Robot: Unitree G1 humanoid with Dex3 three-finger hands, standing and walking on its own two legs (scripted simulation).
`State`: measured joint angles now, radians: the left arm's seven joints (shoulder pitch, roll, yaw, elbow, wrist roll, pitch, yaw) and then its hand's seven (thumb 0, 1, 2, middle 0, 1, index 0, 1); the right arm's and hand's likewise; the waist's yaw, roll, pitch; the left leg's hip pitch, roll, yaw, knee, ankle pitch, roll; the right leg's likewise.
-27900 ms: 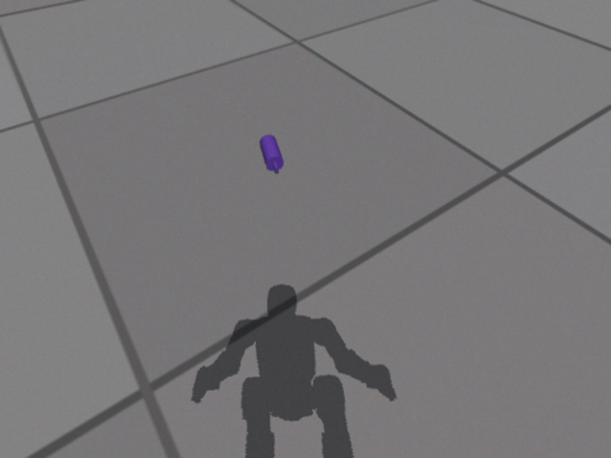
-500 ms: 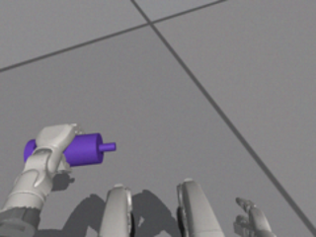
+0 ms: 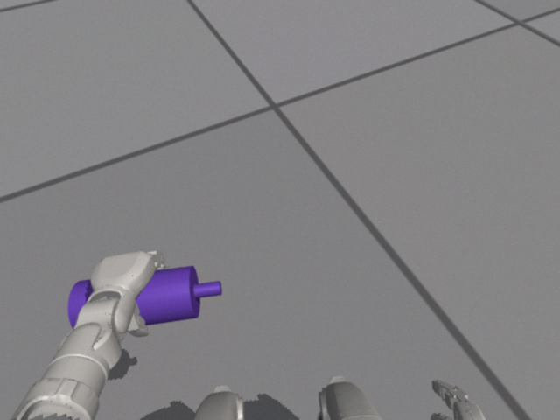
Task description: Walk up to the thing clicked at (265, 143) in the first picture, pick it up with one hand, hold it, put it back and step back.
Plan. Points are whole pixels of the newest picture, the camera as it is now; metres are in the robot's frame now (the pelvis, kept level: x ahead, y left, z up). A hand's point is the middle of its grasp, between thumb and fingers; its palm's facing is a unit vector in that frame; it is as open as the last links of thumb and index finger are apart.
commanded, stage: lift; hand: left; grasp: from above
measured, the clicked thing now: (152, 297) +0.33 +0.21 -0.09
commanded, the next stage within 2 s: hold in 0.14 s
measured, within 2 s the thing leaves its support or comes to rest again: neither
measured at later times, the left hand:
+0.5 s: hand (127, 273) +0.34 +0.22 -0.01, palm faces -0.44 -0.07 -0.89, open 11.4 cm
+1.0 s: hand (127, 275) +0.33 +0.21 +0.02, palm faces -0.44 -0.06 -0.90, open 11.4 cm
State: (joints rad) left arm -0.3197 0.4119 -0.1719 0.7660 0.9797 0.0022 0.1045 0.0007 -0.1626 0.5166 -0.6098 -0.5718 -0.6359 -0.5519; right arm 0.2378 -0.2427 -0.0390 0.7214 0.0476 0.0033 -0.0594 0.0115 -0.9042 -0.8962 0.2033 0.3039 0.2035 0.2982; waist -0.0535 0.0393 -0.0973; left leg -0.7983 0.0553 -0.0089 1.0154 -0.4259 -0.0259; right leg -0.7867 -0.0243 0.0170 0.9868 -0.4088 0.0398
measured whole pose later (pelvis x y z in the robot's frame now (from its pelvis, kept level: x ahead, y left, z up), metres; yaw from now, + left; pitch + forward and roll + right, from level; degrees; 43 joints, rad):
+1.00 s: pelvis +0.02 -0.01 +0.05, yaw -1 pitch +4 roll +1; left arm -0.25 0.40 -0.20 0.62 0.98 0.01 -0.04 0.00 -0.18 0.56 -0.59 -0.63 -0.61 -0.61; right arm 0.19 -0.25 -0.04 0.69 0.06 0.05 -0.06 0.01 -0.90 -0.89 0.20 0.30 0.20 0.30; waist 0.00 0.05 -0.04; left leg -0.39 0.05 0.03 0.63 -0.29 -0.03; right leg -0.42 -0.03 0.04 0.65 -0.29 0.03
